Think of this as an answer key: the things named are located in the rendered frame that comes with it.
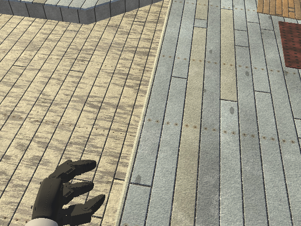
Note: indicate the left robot hand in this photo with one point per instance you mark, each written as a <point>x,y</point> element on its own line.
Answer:
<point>56,191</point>

